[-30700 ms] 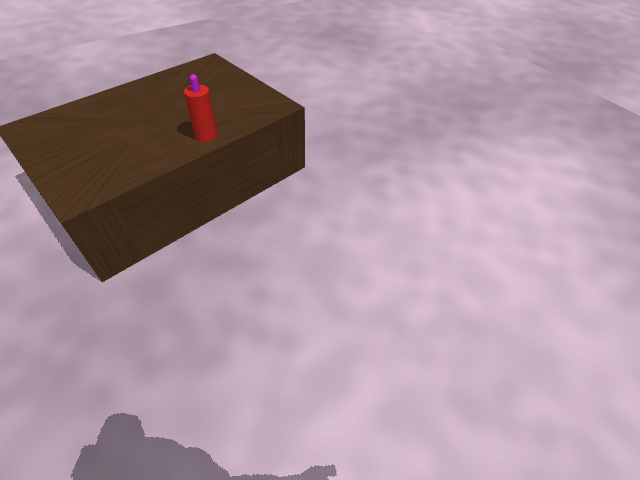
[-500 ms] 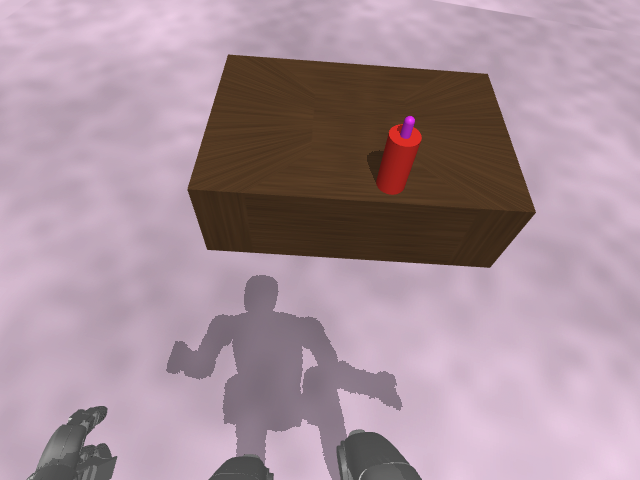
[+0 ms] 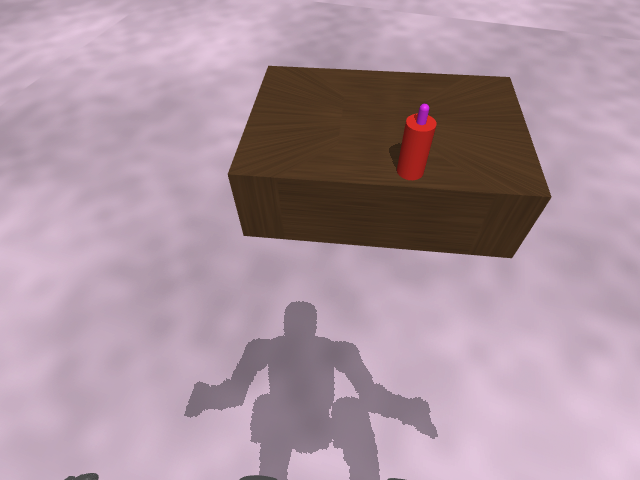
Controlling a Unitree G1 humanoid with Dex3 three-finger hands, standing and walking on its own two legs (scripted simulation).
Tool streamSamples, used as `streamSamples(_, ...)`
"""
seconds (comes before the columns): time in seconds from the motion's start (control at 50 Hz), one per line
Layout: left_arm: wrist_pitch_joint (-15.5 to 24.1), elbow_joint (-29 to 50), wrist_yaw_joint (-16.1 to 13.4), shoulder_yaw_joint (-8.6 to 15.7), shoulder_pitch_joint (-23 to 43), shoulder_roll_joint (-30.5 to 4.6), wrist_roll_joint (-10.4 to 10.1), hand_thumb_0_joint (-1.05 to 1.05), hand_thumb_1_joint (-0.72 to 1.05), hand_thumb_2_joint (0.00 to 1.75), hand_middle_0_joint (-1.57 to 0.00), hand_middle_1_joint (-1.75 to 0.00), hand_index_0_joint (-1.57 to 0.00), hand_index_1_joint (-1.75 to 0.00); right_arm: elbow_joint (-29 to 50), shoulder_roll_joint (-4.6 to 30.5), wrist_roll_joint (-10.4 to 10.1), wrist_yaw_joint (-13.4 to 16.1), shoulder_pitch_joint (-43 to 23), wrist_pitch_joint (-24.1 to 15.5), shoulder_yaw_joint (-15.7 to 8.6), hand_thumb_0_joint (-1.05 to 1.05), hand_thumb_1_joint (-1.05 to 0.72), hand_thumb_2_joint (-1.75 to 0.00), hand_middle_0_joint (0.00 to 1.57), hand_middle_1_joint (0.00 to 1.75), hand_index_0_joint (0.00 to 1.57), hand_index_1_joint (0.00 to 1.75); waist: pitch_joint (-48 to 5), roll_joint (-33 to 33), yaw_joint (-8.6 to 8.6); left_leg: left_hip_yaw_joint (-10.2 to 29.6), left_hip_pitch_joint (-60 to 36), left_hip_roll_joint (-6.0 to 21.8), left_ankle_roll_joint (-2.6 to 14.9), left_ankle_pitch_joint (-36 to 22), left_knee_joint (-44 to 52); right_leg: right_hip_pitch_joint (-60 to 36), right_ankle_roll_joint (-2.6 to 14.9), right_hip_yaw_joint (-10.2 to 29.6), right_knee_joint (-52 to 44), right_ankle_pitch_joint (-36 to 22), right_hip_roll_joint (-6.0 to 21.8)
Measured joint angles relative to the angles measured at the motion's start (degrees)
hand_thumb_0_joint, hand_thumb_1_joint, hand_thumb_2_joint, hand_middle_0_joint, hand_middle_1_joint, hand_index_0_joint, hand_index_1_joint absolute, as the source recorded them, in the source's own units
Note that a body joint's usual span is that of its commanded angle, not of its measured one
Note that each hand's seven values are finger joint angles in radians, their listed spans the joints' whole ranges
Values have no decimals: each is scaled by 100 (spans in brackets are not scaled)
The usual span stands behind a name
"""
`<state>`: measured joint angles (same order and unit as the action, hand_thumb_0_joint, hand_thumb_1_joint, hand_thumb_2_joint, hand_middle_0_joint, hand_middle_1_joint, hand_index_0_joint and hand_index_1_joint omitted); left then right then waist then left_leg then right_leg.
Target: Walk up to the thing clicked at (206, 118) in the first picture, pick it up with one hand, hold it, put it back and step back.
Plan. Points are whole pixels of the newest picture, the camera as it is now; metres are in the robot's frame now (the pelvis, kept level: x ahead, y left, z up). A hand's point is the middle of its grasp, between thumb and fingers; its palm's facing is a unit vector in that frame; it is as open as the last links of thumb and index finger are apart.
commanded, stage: step back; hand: right
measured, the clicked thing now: (417, 140) +1.07 -0.23 -0.30
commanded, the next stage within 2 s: stand in 0.88 s
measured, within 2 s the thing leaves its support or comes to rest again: neither
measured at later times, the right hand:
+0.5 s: hand out of the picture +0.08 -0.26 -0.14, palm faces -0.05 +0.92 -0.38, open 7.4 cm
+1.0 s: hand out of the picture +0.15 -0.23 -0.13, palm faces +0.00 +0.95 -0.32, open 7.4 cm
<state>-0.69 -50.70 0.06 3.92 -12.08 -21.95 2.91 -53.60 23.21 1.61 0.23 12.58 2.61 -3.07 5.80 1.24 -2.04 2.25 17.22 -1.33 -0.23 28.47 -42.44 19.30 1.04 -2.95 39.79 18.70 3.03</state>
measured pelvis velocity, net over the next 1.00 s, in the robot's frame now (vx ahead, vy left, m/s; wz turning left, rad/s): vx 0.03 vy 0.02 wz -0.01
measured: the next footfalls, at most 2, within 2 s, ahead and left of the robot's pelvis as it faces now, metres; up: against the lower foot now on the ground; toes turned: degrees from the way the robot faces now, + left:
left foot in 0.02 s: +0.07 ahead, +0.14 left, +0.00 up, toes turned +0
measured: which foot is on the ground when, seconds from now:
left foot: up 0.00-0.00, down 0.02-1.00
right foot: down 0.00-1.00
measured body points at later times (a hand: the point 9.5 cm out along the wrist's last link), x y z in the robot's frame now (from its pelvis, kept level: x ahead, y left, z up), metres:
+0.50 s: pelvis +0.00 +0.01 +0.01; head +0.01 +0.01 +0.46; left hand +0.04 +0.32 -0.12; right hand +0.08 -0.30 -0.11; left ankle +0.03 +0.14 -0.72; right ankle +0.00 -0.12 -0.72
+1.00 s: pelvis +0.03 +0.02 +0.02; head +0.05 +0.02 +0.47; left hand +0.14 +0.32 -0.10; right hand +0.15 -0.28 -0.10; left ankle +0.03 +0.14 -0.72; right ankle +0.00 -0.12 -0.72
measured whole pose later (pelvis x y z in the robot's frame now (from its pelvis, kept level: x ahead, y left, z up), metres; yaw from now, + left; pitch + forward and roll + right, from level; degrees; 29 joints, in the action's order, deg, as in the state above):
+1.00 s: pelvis +0.03 +0.02 +0.02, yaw +0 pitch -2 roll +0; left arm 1.2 -62.2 -0.3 0.6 -2.8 -20.3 0.2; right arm -61.5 19.2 0.2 -0.1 2.1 -0.7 -1.2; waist 4.1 0.4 -0.3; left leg -0.2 9.5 0.6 -0.2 13.5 -25.2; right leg 6.5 -1.5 -0.5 24.0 15.2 1.7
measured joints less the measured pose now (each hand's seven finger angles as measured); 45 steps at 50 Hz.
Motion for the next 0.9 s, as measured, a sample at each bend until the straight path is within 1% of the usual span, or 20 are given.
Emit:
streamSamples(0.04, -26, -56, 1, -5, 46, -95, -27, 1, 90, 90, -20, -30, -20, -30, -161, -124, 17, -25, -12, -71, -27, 0, -91, -90, 20, 30, 20, 30, 59, -217, -23, -138, -312, -121, 50, -842, 666, 49, -36, 74, 154, 32, 168)
streamSamples(0.06, -45, -123, -4, -10, 30, -104, -64, 1, 90, 90, -20, -30, -20, -30, -204, -175, 33, -41, 0, -107, -17, 0, -91, -90, 20, 30, 20, 30, 33, -275, -30, -181, -338, -153, 74, -976, 718, 67, -23, 175, 220, 242, 153)
streamSamples(0.1, -83, -300, 17, -24, -23, -91, -111, 1, 91, 90, -20, -30, -20, -30, -237, -232, 49, -82, 54, -165, 20, 1, -91, -90, 20, 30, 20, 30, -121, -233, 56, -152, -298, -91, 192, -978, 736, 147, -7, 293, 499, 756, -21)
streamSamples(0.16, -53, -466, 82, -19, -101, -138, -169, 1, 91, 90, -20, -30, -20, -30, -261, -342, 74, -93, 36, -247, 89, 1, -90, -90, 21, 30, 20, 30, -227, -276, 113, -170, -357, -8, 169, -1119, 925, 120, 9, 360, 624, 694, -117)
streamSamples(0.22, 38, -602, 119, 5, -175, -129, -166, 1, 91, 90, -20, -30, -20, -30, -246, -371, 83, -135, -34, -248, 100, 1, -90, -90, 21, 30, 20, 30, -302, -248, 134, -196, -334, 101, 90, -1109, 894, -278, 9, 257, -169, 521, -145)
streamSamples(0.26, 103, -696, 90, 14, -160, -31, -122, 1, 91, 90, -20, -30, -20, -30, -236, -321, 54, -134, -97, -196, 84, 0, -90, -90, 21, 30, 20, 30, -267, -39, 135, -108, -285, 288, 34, -976, 666, -507, -8, 143, -618, -208, -321)
streamSamples(0.28, 140, -712, 78, 6, -168, 16, -94, 1, 91, 90, -20, -30, -20, -30, -242, -303, 36, -123, -101, -170, 76, 0, -90, -90, 21, 30, 20, 30, -296, 39, 126, 0, -223, 307, 51, -738, 511, -534, -5, 94, -674, -286, -384)
streamSamples(0.32, 209, -715, 78, -14, -183, 77, -52, 1, 91, 90, -20, -30, -20, -30, -277, -281, 19, -109, -116, -142, 61, 0, -90, -90, 21, 30, 20, 30, -352, 41, 64, 148, -21, 163, 72, -285, 28, -510, 62, 84, -672, -232, -373)
streamSamples(0.38, 284, -693, 55, -45, -140, 192, -48, 1, 91, 90, -20, -30, -20, -30, -296, -174, -13, -103, -126, -196, 28, 0, -90, -90, 21, 30, 20, 30, -294, 53, -5, 175, 187, 61, 92, -213, -287, -582, 40, 63, -786, -263, -277)
streamSamples(0.44, 289, -696, 67, -84, -81, 222, -57, 1, 90, 90, -20, -30, -20, -30, -331, -91, -16, -112, -133, -262, -8, 0, -91, -90, 20, 30, 20, 30, -253, 30, -29, 16, 136, 152, 76, -351, 209, -607, -63, 40, -788, -234, -161)
streamSamples(0.46, 268, -699, 73, -102, -59, 212, -69, 1, 90, 90, -20, -30, -20, -30, -344, -74, -9, -116, -133, -283, -24, 0, -91, -90, 20, 30, 20, 30, -247, 16, -19, -40, 47, 176, 74, -528, 519, -590, -100, 30, -724, -183, -120)
streamSamples(0.5, 207, -710, 71, -140, -5, 172, -94, 1, 90, 90, -20, -30, -20, -30, -392, -79, 19, -100, -177, -314, -59, 0, -91, -90, 20, 30, 20, 30, -199, -63, 3, -114, -89, 124, 40, -1345, 896, -540, -176, 62, -512, -40, -17)
streamSamples(0.52, 170, -730, 67, -154, 18, 148, -123, 1, 90, 90, -20, -30, -20, -30, -419, -110, 38, -82, -207, -327, -62, 0, -91, -90, 20, 30, 20, 30, -193, -127, 3, -168, -105, 84, 39, -1428, 901, -510, -159, 115, -428, 24, 26)
streamSamples(0.56, 113, -799, 62, -168, 64, 106, -180, 1, 91, 90, -20, -30, -20, -30, -451, -183, 36, -82, -253, -333, -22, 0, -91, -90, 20, 30, 20, 30, -226, -174, 29, -212, -104, 95, 68, -1303, 853, -489, -68, 226, -349, 328, -35)
streamSamples(0.58, 107, -829, 59, -173, 88, 77, -191, 1, 91, 90, -20, -30, -20, -30, -464, -227, 35, -88, -277, -329, 5, 0, -91, -90, 20, 30, 20, 30, -233, -187, 45, -216, -122, 119, 73, -1253, 849, -527, -35, 250, -404, 335, -76)
streamSamples(0.6, 119, -862, 52, -175, 119, 51, -197, 1, 91, 90, -20, -30, -20, -30, -481, -273, 30, -91, -305, -325, 34, 0, -91, -90, 20, 30, 20, 30, -233, -198, 56, -216, -150, 146, 65, -1220, 857, -597, -29, 252, -538, 153, -105)
streamSamples(0.62, 143, -892, 42, -176, 154, 29, -203, 1, 91, 90, -20, -30, -20, -30, -504, -318, 20, -92, -338, -322, 60, 0, -91, -90, 20, 30, 20, 30, -229, -206, 60, -218, -182, 172, 53, -1199, 870, -675, -72, 245, -691, -80, -123)
streamSamples(0.64, 170, -921, 32, -179, 191, 21, -210, 1, 91, 90, -20, -30, -20, -30, -530, -355, 7, -91, -378, -317, 82, 0, -91, -90, 20, 30, 20, 30, -227, -194, 64, -212, -213, 206, 39, -1185, 888, -745, -152, 238, -802, -127, -152)
streamSamples(0.68, 207, -959, 24, -190, 270, 14, -219, 1, 91, 90, -20, -30, -20, -30, -565, -418, -23, -80, -456, -315, 119, 0, -91, -90, 20, 30, 20, 30, -232, -176, 81, -201, -274, 240, 22, -1186, 965, -846, -229, 226, -961, -128, -182)
streamSamples(0.9, 231, -1015, -45, -269, 806, 88, -242, 0, 91, 90, -20, -30, -20, -30, -701, -451, -113, -22, -965, -321, 131, 0, -90, -90, 21, 30, 20, 30, -160, -93, 121, -245, -545, 202, 19, -1268, 1290, -1061, -243, 258, -1184, -144, -140)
